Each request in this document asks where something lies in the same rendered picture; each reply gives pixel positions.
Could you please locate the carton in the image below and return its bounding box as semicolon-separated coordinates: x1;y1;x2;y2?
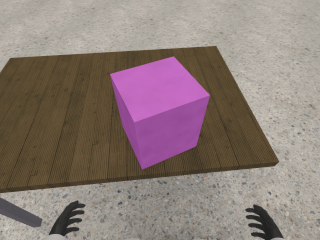
110;56;210;170

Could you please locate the robot right hand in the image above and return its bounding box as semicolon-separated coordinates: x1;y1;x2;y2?
245;204;284;240

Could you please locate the robot left hand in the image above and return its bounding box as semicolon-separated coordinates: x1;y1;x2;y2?
49;200;86;236

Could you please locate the table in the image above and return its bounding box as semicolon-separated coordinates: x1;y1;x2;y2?
0;46;279;228

